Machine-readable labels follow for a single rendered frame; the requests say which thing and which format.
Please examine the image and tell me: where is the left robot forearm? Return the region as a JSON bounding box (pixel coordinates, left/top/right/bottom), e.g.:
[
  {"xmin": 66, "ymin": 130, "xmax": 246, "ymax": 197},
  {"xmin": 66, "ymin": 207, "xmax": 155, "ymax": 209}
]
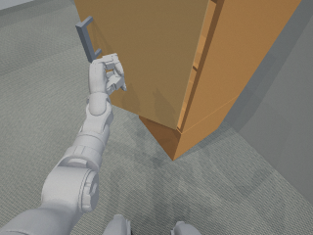
[{"xmin": 41, "ymin": 92, "xmax": 113, "ymax": 203}]

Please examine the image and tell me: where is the left robot hand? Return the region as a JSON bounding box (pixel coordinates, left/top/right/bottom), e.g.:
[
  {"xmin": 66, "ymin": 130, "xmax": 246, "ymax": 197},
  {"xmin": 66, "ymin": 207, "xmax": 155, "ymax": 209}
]
[{"xmin": 88, "ymin": 53, "xmax": 127, "ymax": 96}]

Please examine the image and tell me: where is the left robot thigh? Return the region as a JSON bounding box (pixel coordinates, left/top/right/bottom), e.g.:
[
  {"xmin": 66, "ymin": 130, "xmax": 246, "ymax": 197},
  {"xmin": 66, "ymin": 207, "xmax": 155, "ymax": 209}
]
[{"xmin": 102, "ymin": 218, "xmax": 131, "ymax": 235}]

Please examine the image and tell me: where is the cupboard door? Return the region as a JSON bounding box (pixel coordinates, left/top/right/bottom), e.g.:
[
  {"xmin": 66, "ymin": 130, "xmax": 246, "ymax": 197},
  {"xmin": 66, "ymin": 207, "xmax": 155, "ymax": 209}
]
[{"xmin": 73, "ymin": 0, "xmax": 210, "ymax": 130}]

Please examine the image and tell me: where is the robot left upper arm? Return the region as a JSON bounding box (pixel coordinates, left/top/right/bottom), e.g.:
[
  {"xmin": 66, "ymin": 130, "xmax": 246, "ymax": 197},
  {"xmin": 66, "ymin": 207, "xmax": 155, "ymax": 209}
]
[{"xmin": 0, "ymin": 166, "xmax": 100, "ymax": 235}]

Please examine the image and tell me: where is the left robot shin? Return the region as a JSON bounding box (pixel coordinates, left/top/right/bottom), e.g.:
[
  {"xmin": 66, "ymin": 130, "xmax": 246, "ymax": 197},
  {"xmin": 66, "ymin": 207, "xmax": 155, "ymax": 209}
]
[{"xmin": 113, "ymin": 214, "xmax": 124, "ymax": 219}]

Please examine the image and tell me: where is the handle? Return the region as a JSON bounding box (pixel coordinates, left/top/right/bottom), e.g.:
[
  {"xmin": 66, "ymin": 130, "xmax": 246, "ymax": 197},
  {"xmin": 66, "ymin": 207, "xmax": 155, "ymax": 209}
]
[{"xmin": 75, "ymin": 16, "xmax": 102, "ymax": 63}]

